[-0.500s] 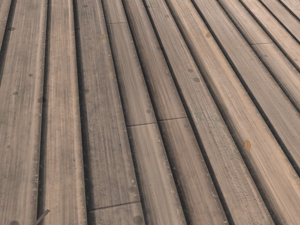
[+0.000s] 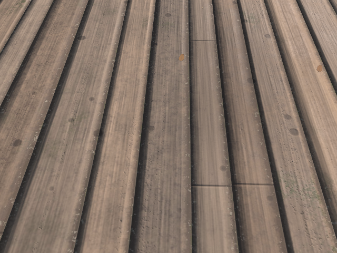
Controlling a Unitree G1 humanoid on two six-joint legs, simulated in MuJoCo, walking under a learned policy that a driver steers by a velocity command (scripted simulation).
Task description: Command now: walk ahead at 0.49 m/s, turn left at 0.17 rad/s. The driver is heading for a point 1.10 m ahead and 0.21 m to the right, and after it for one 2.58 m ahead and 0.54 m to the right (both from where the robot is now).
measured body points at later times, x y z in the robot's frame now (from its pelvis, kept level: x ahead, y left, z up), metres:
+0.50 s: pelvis +0.28 +0.07 +0.00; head +0.30 +0.08 +0.45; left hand +0.32 +0.34 -0.14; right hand +0.41 -0.19 -0.10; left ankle +0.33 +0.16 -0.74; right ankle +0.18 -0.08 -0.64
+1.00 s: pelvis +0.53 -0.01 -0.02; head +0.57 -0.03 +0.43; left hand +0.79 +0.17 -0.11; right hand +0.49 -0.30 -0.15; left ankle +0.40 +0.17 -0.64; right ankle +0.59 -0.10 -0.74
